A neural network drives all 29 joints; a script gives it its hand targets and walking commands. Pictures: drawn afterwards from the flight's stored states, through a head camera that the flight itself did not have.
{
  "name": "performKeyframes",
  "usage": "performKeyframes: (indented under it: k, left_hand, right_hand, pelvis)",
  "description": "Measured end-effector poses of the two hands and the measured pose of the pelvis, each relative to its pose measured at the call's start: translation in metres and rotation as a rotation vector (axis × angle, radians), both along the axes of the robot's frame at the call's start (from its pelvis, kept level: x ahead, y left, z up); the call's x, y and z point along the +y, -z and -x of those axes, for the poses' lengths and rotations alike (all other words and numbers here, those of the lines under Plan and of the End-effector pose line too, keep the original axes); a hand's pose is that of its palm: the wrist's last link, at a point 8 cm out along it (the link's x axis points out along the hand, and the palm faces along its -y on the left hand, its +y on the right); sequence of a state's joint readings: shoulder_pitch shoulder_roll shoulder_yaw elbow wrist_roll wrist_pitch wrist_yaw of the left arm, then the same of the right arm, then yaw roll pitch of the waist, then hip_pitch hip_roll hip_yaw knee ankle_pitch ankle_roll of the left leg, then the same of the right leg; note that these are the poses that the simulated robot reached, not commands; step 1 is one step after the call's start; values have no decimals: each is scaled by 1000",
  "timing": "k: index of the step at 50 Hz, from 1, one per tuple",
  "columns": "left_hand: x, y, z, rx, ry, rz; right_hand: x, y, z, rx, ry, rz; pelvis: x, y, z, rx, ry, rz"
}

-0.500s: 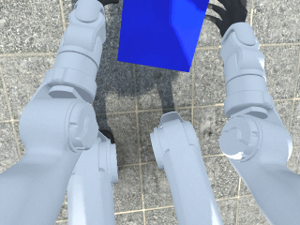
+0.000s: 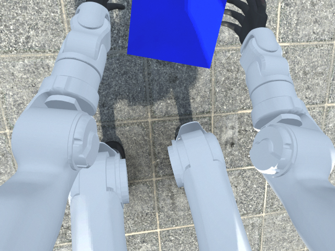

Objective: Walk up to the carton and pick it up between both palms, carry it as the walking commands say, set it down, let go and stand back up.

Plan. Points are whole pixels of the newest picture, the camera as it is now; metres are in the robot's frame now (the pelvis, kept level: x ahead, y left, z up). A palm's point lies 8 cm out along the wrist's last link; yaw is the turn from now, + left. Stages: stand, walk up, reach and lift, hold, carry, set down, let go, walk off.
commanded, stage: set down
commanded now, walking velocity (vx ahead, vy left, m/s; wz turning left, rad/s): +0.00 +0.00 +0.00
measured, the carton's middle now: (174, 8) +0.56 -0.11 -0.29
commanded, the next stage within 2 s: let go in 1.54 s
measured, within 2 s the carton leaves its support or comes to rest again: rests again in 0.04 s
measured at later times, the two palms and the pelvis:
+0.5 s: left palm out of the picture +0.57 +0.06 -0.13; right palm (283, 19) +0.48 -0.26 -0.13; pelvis -0.02 +0.00 +0.01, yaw -2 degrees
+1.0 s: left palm out of the picture +0.57 +0.07 +0.01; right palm out of the picture +0.48 -0.26 +0.02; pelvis +0.00 +0.00 +0.12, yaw -1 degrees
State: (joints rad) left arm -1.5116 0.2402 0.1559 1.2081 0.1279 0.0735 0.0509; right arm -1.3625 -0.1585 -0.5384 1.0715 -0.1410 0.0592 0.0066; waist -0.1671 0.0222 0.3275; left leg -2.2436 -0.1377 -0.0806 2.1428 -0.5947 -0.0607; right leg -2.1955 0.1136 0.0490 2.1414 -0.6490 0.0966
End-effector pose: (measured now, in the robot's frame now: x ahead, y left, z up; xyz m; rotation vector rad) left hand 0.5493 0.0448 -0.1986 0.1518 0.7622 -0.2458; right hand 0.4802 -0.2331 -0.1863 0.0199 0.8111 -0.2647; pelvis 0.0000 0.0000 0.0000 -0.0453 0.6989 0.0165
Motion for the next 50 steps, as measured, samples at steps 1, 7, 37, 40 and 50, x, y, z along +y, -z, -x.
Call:
performKeyframes:
  k: [1,7,37,40,50]
  left_hand:
    - [3,4,3,2,-5,-10]
    - [26,16,8,-5,-41,-56]
    - [19,-135,-19,-140,-110,-18]
    - [20,-151,-20,-143,-114,-17]
    - [23,-206,-20,-150,-116,-19]
  right_hand:
    - [0,4,4,9,4,0]
    - [-11,20,20,4,49,17]
    - [-25,-126,-1,-151,98,55]
    - [-26,-143,-2,-154,100,56]
    - [-27,-202,-2,-166,104,57]
  pelvis:
    - [0,0,1,-4,2,0]
    - [3,5,6,-38,15,-1]
    - [-2,-63,12,47,43,-22]
    - [-3,-77,8,69,43,-23]
    - [-3,-124,-3,113,37,-23]
